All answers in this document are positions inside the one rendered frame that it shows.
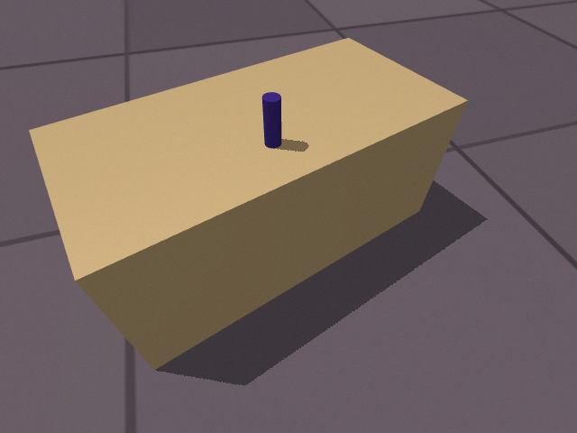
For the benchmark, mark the can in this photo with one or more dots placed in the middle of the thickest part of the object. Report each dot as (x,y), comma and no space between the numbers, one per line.
(271,105)

